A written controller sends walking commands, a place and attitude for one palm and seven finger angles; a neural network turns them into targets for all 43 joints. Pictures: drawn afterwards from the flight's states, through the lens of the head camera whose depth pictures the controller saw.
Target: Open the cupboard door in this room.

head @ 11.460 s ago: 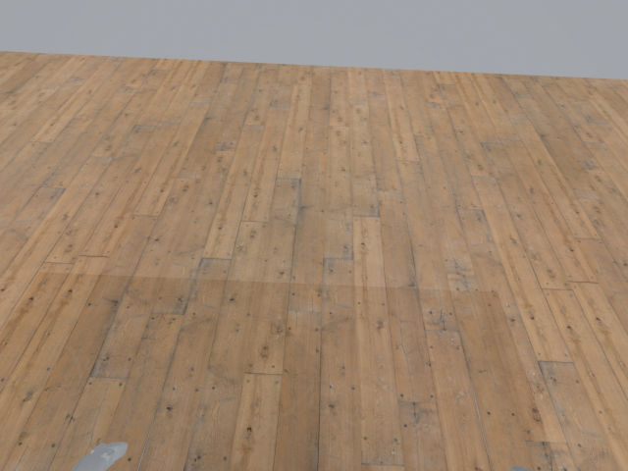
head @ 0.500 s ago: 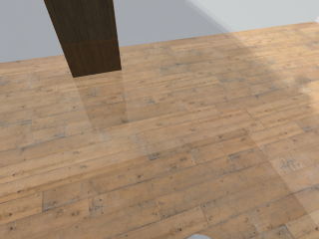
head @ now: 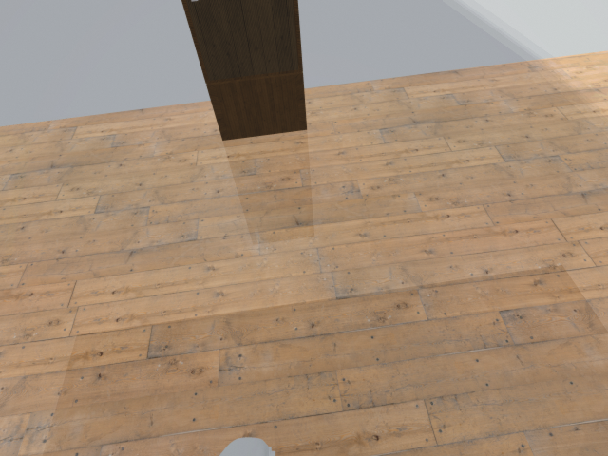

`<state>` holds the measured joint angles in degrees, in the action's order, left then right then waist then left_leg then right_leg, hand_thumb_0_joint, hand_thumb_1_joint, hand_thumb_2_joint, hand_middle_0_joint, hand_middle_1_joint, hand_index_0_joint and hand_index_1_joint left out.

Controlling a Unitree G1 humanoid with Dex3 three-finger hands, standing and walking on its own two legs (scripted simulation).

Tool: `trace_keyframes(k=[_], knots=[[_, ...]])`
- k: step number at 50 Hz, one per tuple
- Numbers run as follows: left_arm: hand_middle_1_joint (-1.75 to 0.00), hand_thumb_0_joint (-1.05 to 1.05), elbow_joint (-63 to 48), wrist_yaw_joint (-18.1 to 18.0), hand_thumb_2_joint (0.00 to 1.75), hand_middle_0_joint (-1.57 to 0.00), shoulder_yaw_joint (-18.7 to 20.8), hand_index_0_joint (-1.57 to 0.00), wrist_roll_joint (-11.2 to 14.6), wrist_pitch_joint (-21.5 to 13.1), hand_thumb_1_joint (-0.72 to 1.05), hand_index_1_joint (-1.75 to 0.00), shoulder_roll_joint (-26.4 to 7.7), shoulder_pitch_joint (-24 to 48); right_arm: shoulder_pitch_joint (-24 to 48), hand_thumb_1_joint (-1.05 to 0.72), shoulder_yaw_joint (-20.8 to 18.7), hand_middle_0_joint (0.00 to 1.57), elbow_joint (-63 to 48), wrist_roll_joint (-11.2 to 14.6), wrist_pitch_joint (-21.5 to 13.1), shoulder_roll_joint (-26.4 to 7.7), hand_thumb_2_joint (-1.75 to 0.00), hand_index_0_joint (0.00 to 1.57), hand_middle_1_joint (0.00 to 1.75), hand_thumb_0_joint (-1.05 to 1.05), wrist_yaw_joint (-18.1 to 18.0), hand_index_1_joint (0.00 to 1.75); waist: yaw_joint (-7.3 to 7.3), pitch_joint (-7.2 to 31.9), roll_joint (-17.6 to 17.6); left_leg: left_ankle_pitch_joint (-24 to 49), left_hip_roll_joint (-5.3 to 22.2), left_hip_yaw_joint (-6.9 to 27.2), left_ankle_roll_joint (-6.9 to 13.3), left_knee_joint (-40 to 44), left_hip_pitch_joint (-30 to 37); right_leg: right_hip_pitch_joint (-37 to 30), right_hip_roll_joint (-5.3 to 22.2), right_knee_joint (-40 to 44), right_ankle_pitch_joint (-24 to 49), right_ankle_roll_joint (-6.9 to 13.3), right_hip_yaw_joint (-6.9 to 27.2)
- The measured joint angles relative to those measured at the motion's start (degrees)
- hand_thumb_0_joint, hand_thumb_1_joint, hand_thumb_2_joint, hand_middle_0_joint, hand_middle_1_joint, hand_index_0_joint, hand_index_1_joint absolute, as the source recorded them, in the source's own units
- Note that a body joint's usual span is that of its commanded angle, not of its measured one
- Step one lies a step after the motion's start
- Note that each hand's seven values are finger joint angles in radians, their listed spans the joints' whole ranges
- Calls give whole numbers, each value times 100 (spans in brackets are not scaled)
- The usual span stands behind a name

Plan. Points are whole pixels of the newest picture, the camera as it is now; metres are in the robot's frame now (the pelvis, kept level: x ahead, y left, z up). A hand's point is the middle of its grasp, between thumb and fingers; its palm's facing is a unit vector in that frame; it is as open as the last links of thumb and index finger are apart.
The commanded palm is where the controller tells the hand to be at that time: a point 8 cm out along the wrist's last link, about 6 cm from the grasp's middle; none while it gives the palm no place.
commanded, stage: turn or walk to find it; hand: left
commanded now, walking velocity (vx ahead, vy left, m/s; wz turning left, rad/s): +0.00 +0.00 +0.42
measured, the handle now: out of the picture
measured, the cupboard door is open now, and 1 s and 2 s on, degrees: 0 0 0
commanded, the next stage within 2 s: stand and wait in 0.46 s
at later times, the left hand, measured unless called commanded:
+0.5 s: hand out of the picture +0.01 +0.26 -0.16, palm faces +0.24 -0.94 -0.26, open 7.4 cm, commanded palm none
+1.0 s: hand out of the picture -0.07 +0.17 -0.16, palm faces +0.35 -0.90 -0.24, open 7.3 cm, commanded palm none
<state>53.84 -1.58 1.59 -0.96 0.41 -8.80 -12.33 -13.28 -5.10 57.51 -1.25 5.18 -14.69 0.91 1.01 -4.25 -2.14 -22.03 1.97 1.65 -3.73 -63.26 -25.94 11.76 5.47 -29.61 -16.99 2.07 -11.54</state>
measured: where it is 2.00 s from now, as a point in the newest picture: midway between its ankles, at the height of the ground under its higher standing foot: outside the picture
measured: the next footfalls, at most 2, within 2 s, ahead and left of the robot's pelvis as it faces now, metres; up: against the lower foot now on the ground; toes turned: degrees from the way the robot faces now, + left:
left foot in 0.20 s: +0.00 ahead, +0.15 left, +0.00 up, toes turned +10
right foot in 0.64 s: +0.04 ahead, -0.08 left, +0.00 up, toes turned +9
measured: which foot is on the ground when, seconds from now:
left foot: up 0.00-0.18, down 0.20-0.64, up 0.66-1.00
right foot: down 0.00-0.20, up 0.22-0.62, down 0.64-1.00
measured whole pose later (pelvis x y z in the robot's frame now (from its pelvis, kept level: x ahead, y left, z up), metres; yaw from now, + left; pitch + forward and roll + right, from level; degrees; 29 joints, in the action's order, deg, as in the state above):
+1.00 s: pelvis -0.05 -0.02 +0.00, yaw +18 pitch -1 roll +1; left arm 58.4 -1.6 1.6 -1.1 -0.1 -9.2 -13.9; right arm -14.3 -3.5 62.0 -0.6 4.1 -12.2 -0.3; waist -1.1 -3.8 -1.0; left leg -25.7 2.2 0.3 -2.2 -47.5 -17.1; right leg 14.0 2.6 -27.4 -12.7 3.4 -9.4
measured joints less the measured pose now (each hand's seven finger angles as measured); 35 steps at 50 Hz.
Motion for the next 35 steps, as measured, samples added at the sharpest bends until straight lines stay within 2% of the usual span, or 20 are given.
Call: trace_keyframes(k=[6, 8, 10, 11, 13, 17, 20, 25, 29, 31, 32, 33, 35], knots=[[-30, 0, 101, 24, 90, -20, 50, -20, -45, 9, 91, -30, -155, -118, 283, -91, 106, 20, -21, 56, -56, 79, -90, 19, 30, 0, -23, 30, -185, -125, 227, -399, 69, -328, 26, 1536, 626, 154, 200, -229, -71, -91, -266], [-30, 0, 158, 30, 90, -20, 82, -20, -41, 28, 90, -30, -245, -158, 394, -91, 142, 20, -81, 74, -119, 109, -90, 19, 30, 0, -29, 30, -229, -143, 294, -205, 35, -465, 70, 2201, 894, 230, 277, -407, -144, -162, -364], [-30, 0, 210, 34, 90, -20, 122, -20, 0, 77, 90, -30, -349, -225, 476, -91, 169, 20, -160, 72, -221, 128, -90, 19, 30, 0, -22, 30, -241, -117, 353, 476, -7, -564, 182, 3000, 1209, 359, 372, -739, -295, -264, -446], [-30, 0, 249, 32, 90, -20, 151, -20, 26, 131, 91, -30, -434, -225, 538, -91, 176, 20, -179, 59, -272, 191, -90, 19, 30, 0, -26, 30, -269, -141, 483, 491, -87, -595, 287, 2962, 1197, 484, 425, -1047, -531, -355, -293], [-30, 0, 319, 7, 90, -20, 176, -20, 35, 272, 91, -30, -551, -229, 596, -91, 228, 20, -243, 42, -335, 283, -90, 19, 30, 0, -29, 30, -314, -125, 584, 311, -129, -603, 440, 2888, 1206, 799, 285, -1875, -1217, -457, 143], [-30, 0, 377, 41, 90, -20, 197, -20, 43, 370, 91, -30, -597, -100, 570, -90, 286, 20, -306, 14, -374, 342, -90, 20, 30, 0, -107, 30, -253, -21, 445, 467, -129, -391, 504, 3244, 1327, 1210, 39, -2924, -1148, -559, 569], [-30, 1, 275, 74, 90, -20, 184, -20, 54, 302, 91, -30, -581, 48, 545, -90, 311, 20, -296, 17, -378, 346, -90, 20, 30, 0, -121, 30, -238, -7, 346, 672, -173, -254, 533, 3503, 1389, 1310, -14, -2977, -935, -623, 772], [-30, 0, 99, 61, 90, -20, 154, -20, 67, 259, 91, -30, -524, 312, 432, -90, 291, 20, -290, 9, -362, 359, -90, 20, 30, 0, -99, 30, -146, 7, 257, 843, -265, -74, 497, 3647, 1370, 1215, -84, -2485, -879, -679, 947], [-30, 0, 21, 43, 90, -20, 99, -20, 82, 202, 91, -30, -427, 452, 319, -90, 256, 20, -233, -11, -316, 332, -90, 20, 30, 0, -99, 30, -54, 25, 160, 863, -302, 23, 400, 3562, 1283, 864, -194, -1585, -793, -626, 906], [-30, 0, 8, 44, 90, -20, 60, -20, 85, 128, 91, -30, -373, 447, 246, -90, 241, 20, -176, -2, -296, 309, -90, 20, 30, 0, -105, 30, -41, 68, 120, 811, -323, 44, 321, 3415, 1193, 531, -251, -819, -335, -590, 842], [-30, 0, 14, 40, 90, -20, 41, -20, 73, 71, 91, -30, -343, 420, 208, -90, 229, 20, -139, 16, -291, 292, -90, 20, 30, 0, -105, 30, -51, 96, 98, 748, -330, 47, 271, 3272, 1124, 365, -273, -435, -34, -454, 808], [-30, 0, 56, 27, 90, -20, 17, -20, 49, 18, 91, -30, -267, 404, 194, -90, 208, 20, -89, 42, -276, 247, -90, 20, 30, 0, -109, 30, -39, 84, -22, 614, -281, 96, 272, 3085, 1059, 332, -341, -402, 54, -248, 749], [-30, 0, 96, 39, 90, -20, -63, -20, 22, -24, 91, -30, -151, 310, 127, -90, 174, 20, -19, 59, -199, 197, -90, 20, 30, 0, -124, 30, 2, 114, -128, -122, -307, 161, 288, 2465, 846, 301, -351, -435, 3, -17, 649]])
